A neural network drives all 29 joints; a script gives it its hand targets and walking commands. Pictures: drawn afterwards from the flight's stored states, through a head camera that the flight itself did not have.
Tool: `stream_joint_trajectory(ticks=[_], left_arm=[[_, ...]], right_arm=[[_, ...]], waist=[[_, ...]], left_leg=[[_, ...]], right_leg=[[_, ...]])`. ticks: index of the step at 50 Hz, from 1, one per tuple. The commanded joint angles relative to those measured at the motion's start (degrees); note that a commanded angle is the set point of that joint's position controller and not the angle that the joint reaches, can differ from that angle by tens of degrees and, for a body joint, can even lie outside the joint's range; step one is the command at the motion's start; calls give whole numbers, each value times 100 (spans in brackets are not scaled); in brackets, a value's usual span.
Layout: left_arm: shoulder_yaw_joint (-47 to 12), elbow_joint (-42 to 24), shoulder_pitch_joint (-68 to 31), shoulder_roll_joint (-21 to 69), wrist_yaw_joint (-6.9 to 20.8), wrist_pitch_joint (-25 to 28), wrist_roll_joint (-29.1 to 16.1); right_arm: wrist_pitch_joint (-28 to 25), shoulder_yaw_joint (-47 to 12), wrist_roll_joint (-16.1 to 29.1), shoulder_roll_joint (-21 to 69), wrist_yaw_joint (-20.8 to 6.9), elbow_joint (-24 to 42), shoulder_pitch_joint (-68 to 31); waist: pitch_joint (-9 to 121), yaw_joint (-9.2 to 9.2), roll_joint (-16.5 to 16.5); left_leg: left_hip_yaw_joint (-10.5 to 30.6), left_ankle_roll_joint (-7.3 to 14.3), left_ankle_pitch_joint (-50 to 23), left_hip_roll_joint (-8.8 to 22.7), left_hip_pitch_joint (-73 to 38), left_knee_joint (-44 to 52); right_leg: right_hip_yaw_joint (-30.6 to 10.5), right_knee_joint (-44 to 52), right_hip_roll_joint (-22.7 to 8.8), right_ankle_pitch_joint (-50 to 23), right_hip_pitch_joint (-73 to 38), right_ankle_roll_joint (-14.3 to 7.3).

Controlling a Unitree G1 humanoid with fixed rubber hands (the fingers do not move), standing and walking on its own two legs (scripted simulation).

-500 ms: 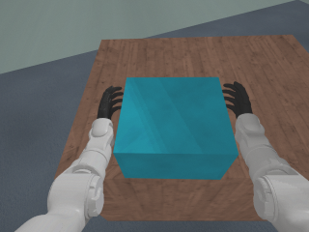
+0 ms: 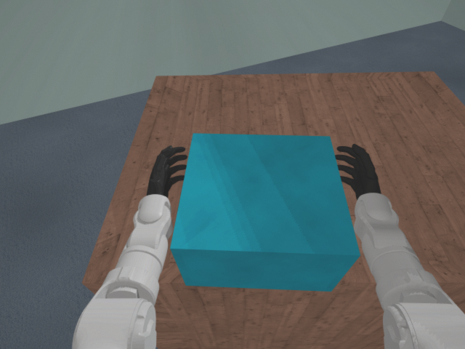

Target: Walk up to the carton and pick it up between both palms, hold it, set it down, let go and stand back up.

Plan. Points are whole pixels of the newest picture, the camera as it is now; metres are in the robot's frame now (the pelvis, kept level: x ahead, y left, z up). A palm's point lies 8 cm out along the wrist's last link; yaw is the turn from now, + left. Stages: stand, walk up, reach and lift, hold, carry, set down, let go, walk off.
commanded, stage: reach and lift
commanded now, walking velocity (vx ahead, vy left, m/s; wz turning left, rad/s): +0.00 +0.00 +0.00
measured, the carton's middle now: (259, 209) +0.38 -0.02 +0.01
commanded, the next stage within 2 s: none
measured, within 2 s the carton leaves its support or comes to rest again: leaves its support in 0.02 s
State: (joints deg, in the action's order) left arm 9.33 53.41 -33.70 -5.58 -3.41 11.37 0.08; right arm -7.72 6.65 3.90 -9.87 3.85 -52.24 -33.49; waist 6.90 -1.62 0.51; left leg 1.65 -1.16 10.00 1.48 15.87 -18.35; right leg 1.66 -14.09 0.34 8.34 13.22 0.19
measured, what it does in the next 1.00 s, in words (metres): stands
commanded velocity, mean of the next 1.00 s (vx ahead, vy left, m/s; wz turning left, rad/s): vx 0.00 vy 0.00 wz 0.00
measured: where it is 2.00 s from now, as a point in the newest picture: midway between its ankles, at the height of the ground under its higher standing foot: outside the picture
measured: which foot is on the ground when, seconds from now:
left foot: down 0.00-1.00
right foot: down 0.00-1.00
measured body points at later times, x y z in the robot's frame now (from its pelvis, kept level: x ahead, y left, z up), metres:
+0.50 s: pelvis -0.02 +0.01 +0.00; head -0.05 +0.04 +0.45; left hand +0.37 +0.17 +0.13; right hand +0.35 -0.20 +0.13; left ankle -0.02 +0.13 -0.75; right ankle -0.02 -0.12 -0.75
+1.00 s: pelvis -0.01 +0.01 +0.00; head -0.05 +0.03 +0.45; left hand +0.35 +0.20 +0.17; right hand +0.36 -0.17 +0.17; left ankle -0.02 +0.13 -0.75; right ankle -0.02 -0.12 -0.75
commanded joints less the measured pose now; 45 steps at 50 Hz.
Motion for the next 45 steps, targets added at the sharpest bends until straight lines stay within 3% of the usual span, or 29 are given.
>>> stream_joint_trajectory(ticks=[1,5,10,14,17,19,22,23,24,28,30,34,37,39,41,42,45], left_arm=[[-2308,-2134,-3328,3774,832,-229,-105],[-2666,-2761,-2947,3972,771,-842,-198],[-2709,-3372,-2788,3964,829,-1654,-92],[-2760,-3662,-2837,4094,830,-2196,-3],[-2658,-3656,-3172,4089,885,-2365,30],[-2427,-3187,-3042,3954,919,-2440,172],[-2245,-3112,-3211,3909,903,-2441,288],[-2146,-3052,-3086,3863,908,-2461,361],[-2021,-2955,-2929,3844,915,-2504,449],[-1931,-3215,-2752,3780,915,-2635,429],[-1856,-3203,-2648,3691,943,-2753,442],[-1763,-3470,-2633,3503,1098,-2964,402],[-1820,-3960,-2500,3387,1230,-3074,304],[-2116,-4346,-2355,3463,1255,-3186,163],[-2295,-4595,-2315,3432,1293,-3272,70],[-2270,-4575,-2187,3400,1325,-3350,103],[-2421,-5083,-2176,3343,1359,-3525,62]], right_arm=[[31,-2721,310,4325,-783,2197,-3310],[446,-3140,680,4193,-674,3019,-3286],[1013,-2835,763,3798,-600,2845,-2857],[1181,-2507,841,3498,-675,3094,-3332],[1159,-2206,662,3408,-727,3103,-3689],[1167,-2014,501,3418,-784,2817,-3717],[1112,-1764,385,3455,-919,2646,-3843],[1116,-1705,341,3484,-947,2541,-3710],[1098,-1762,359,3469,-980,2651,-3779],[1088,-1912,511,3490,-952,2933,-3987],[1120,-2039,515,3526,-922,3063,-4046],[1323,-2239,549,3685,-721,3133,-3907],[1408,-2613,721,3852,-546,3770,-3943],[1458,-2821,910,3843,-409,4248,-3924],[1575,-2934,977,3844,-249,4545,-3759],[1668,-2900,971,3727,-202,4496,-3625],[1838,-2854,1133,3517,-177,4594,-3288]], waist=[[2805,41,-105],[2512,-19,-204],[1860,-236,-147],[1658,-233,245],[1868,-247,189],[1472,-222,45],[1651,-81,247],[1635,-100,187],[1615,46,186],[1679,181,67],[1598,224,-154],[1413,119,-489],[1802,156,-725],[1910,11,-596],[1981,-152,-562],[1774,-226,-576],[1710,-335,-214]], left_leg=[[-70,-89,-2175,-383,-420,-173],[83,-135,-2510,-392,-863,-297],[129,-233,-2343,-337,-1361,-178],[138,-346,-2058,-290,-1426,-74],[86,-321,-1438,-294,-1312,120],[42,-218,-934,-300,-1136,240],[-21,-173,-586,-317,-1123,337],[-49,-145,-641,-312,-1198,344],[-71,-115,-689,-313,-1161,354],[-103,-53,-960,-361,-1220,305],[-173,32,-976,-390,-1195,316],[-240,184,-718,-489,-1018,375],[-261,224,-1130,-565,-990,254],[-218,122,-1687,-590,-1120,87],[-189,57,-1790,-624,-1211,18],[-186,34,-1699,-613,-1231,69],[-122,-153,-1967,-587,-1483,18]], right_leg=[[-231,-543,26,-3014,-2012,178],[-226,-429,153,-2805,-1737,119],[-94,-111,281,-1658,-1038,-28],[-24,3,334,-945,-758,-159],[27,34,279,-637,-743,-121],[40,71,231,-377,-727,-98],[47,60,178,-169,-659,-108],[35,79,169,-258,-701,-98],[43,68,182,-282,-815,-95],[14,67,211,-513,-974,-47],[-22,98,214,-634,-1121,8],[-126,87,149,-792,-1438,146],[-176,-71,174,-1715,-2005,299],[-165,-202,222,-2541,-2294,326],[-145,-257,232,-2846,-2378,396],[-114,-224,239,-2731,-2302,394],[-28,-167,282,-2480,-2004,283]])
